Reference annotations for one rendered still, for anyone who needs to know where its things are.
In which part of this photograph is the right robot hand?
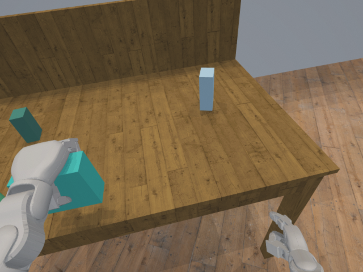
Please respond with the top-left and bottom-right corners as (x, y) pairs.
(265, 211), (309, 261)

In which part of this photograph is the robot right forearm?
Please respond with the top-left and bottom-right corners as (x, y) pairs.
(288, 249), (324, 272)

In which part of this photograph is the sponge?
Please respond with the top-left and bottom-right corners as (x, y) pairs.
(7, 151), (105, 214)

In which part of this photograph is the left robot hand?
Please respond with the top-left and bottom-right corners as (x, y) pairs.
(11, 138), (81, 211)

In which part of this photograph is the robot left forearm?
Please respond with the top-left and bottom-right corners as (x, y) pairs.
(0, 179), (53, 272)

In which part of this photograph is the table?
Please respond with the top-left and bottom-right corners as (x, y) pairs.
(0, 0), (340, 259)

